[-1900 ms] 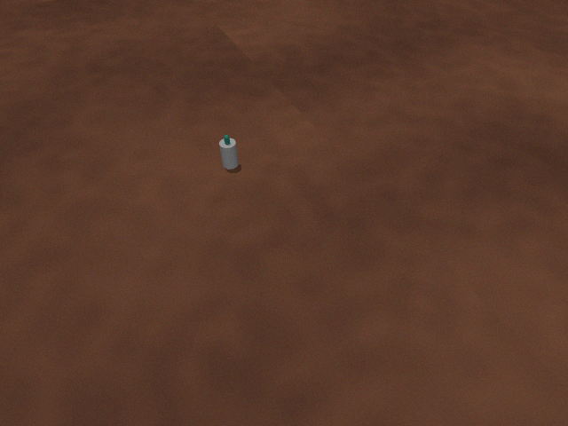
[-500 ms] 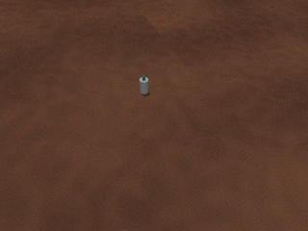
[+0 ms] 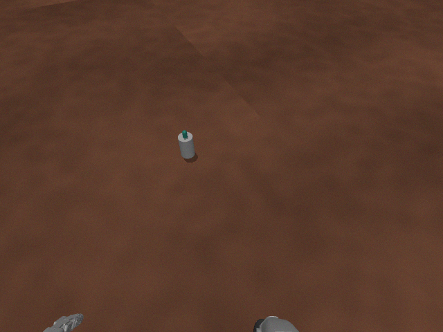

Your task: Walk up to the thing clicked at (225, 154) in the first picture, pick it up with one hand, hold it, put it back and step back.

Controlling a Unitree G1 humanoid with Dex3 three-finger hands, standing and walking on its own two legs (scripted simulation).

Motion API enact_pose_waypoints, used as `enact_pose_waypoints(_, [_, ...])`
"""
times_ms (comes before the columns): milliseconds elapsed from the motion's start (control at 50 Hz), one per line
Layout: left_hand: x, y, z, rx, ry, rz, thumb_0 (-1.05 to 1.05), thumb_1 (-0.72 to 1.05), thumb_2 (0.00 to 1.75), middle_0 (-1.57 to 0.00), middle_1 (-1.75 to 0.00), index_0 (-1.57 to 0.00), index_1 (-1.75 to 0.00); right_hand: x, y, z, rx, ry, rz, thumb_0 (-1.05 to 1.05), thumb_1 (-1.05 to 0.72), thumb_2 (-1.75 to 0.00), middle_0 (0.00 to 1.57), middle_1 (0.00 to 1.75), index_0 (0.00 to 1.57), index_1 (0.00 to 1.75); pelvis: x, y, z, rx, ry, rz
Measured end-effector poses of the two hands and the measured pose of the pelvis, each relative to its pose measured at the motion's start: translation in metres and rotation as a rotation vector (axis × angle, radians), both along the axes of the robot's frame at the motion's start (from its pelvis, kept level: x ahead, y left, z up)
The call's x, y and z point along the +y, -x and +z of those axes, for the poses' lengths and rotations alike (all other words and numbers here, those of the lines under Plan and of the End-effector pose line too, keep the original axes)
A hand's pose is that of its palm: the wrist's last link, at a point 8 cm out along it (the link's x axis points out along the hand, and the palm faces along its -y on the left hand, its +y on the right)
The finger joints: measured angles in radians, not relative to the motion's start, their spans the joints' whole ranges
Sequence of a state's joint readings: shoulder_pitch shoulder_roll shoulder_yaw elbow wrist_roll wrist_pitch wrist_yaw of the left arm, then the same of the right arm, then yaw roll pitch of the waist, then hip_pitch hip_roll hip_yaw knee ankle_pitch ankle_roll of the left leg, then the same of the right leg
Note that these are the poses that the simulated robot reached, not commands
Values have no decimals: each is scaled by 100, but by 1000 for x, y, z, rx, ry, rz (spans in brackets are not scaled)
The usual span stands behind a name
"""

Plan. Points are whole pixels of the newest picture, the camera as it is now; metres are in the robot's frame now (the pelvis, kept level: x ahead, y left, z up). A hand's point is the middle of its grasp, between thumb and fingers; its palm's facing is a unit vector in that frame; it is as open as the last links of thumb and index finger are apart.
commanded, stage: walk up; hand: left
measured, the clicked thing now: (186, 142) +1.23 +0.18 -0.66
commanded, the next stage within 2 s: none
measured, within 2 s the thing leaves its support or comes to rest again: neither
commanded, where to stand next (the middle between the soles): +0.89 -0.04 m, yaw +0 degrees
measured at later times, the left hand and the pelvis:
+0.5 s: hand (91, 278) +0.28 +0.30 -0.15, palm faces -0.05 -0.93 -0.35, open 7.4 cm; pelvis +0.25 +0.02 +0.00, yaw -1 degrees
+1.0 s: hand (137, 165) +0.57 +0.23 -0.10, palm faces -0.04 -0.92 -0.39, open 7.4 cm; pelvis +0.46 -0.04 +0.01, yaw -1 degrees
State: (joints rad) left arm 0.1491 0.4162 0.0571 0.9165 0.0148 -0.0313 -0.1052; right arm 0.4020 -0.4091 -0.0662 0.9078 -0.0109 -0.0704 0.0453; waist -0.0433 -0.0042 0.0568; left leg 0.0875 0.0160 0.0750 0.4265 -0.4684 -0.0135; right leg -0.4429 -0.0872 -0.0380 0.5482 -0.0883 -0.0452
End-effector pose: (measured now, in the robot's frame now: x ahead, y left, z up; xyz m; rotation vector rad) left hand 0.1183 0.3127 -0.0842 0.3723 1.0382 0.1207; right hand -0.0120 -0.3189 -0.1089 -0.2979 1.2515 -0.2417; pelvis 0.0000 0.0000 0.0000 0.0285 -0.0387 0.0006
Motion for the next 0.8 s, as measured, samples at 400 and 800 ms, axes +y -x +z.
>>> enact_pose_waypoints(400, [15,-108,-14,101,5,109,1,90,90,-21,-30,-21,-30,-2,-291,32,-137,47,153,1,-91,-89,20,30,20,30,4,-200,5,6,66,-2])
enact_pose_waypoints(800, [-6,-361,0,55,4,-12,1,90,90,-20,-30,-20,-30,-8,-393,23,-52,27,21,1,-90,-89,20,30,21,30,-5,-379,11,0,3,-31])
